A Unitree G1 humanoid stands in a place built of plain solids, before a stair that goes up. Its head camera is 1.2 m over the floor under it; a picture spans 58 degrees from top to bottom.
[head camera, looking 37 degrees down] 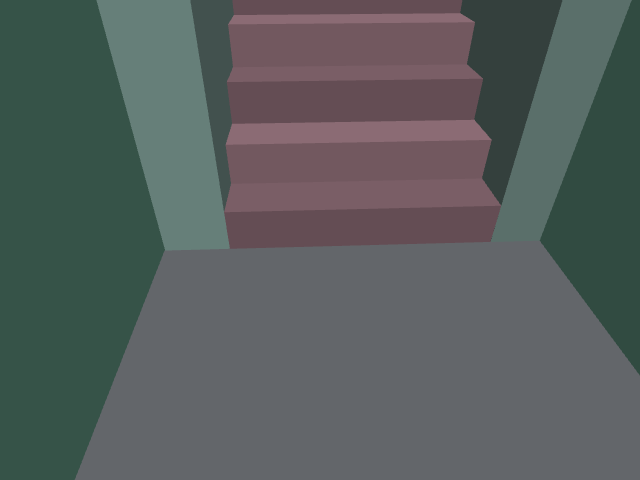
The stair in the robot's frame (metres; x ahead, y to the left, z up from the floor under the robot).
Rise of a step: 0.20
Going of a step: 0.24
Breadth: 1.20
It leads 2 degrees to the left of straight ahead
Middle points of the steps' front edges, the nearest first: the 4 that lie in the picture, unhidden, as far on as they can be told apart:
1.55 -0.19 0.20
1.79 -0.18 0.39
2.03 -0.17 0.59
2.27 -0.16 0.78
